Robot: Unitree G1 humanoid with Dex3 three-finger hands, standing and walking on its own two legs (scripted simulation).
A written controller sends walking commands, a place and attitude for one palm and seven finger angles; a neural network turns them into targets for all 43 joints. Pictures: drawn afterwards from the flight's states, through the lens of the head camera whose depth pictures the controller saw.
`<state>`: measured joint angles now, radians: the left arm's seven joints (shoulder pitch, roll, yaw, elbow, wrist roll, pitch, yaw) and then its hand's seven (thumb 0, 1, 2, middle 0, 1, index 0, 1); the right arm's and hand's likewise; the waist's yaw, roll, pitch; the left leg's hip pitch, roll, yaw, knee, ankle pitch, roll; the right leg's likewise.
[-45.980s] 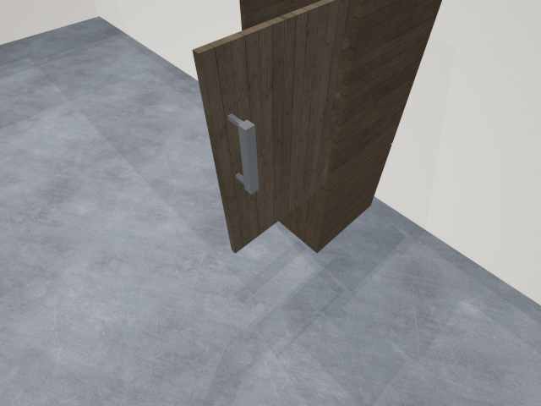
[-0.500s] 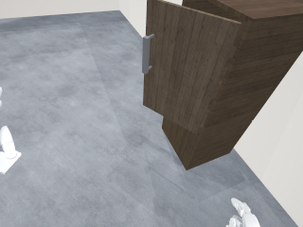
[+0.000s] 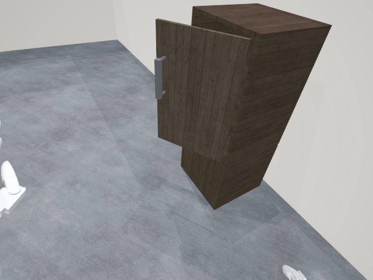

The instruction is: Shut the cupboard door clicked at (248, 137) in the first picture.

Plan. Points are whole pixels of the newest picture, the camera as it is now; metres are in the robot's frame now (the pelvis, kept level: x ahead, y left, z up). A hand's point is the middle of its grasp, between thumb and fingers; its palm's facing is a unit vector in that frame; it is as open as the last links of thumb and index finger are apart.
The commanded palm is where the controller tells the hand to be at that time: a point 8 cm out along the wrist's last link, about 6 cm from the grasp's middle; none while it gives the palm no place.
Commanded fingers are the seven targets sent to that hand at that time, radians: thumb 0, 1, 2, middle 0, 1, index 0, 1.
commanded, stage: stop stepping back and stand still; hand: left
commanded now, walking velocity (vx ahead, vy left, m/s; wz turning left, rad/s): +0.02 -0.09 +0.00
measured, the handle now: (161, 77) +0.90 +0.14 +0.04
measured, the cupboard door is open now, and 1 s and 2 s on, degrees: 31 31 31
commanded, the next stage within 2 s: let the arm hang, fingers relaxed in 0.94 s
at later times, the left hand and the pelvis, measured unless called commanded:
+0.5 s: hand (22, 194) +0.20 +0.28 +0.17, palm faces +0.46 -0.78 -0.42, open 7.4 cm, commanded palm +0.14 +0.30 +0.19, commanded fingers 0.00 0.90 0.90 -0.20 -0.30 -0.20 -0.30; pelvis -0.01 +0.01 +0.00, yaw -2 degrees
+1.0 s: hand (38, 179) +0.23 +0.27 +0.17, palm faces +0.38 -0.81 -0.44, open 7.4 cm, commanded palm +0.17 +0.31 +0.19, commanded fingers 0.00 0.90 0.90 -0.20 -0.30 -0.20 -0.30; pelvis +0.02 +0.01 +0.01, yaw -3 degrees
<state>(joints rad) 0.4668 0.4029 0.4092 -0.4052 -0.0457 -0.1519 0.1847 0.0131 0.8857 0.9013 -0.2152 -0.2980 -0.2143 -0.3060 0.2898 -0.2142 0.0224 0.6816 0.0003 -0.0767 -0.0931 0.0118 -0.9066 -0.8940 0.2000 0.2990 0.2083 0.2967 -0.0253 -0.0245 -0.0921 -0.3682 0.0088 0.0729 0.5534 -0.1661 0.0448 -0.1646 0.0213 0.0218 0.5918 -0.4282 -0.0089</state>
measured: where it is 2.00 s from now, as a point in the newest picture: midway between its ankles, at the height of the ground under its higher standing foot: outside the picture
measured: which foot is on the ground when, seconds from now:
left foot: down 0.00-1.00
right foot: down 0.00-1.00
